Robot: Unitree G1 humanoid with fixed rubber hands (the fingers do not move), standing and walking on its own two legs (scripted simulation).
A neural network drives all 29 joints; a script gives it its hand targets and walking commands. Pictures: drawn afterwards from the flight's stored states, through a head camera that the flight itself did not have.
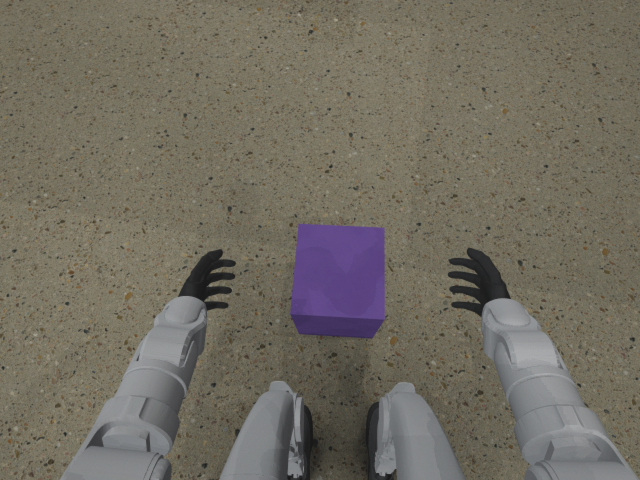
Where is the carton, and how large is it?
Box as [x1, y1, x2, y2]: [290, 224, 384, 338]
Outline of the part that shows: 299,224 290,314 298,332 304,334 371,338 384,319 383,228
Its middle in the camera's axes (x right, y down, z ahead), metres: +0.05 +0.13 +1.00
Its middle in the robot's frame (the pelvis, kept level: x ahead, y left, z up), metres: +0.50 +0.00 -0.55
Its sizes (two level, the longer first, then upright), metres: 0.217 0.204 0.267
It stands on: the floor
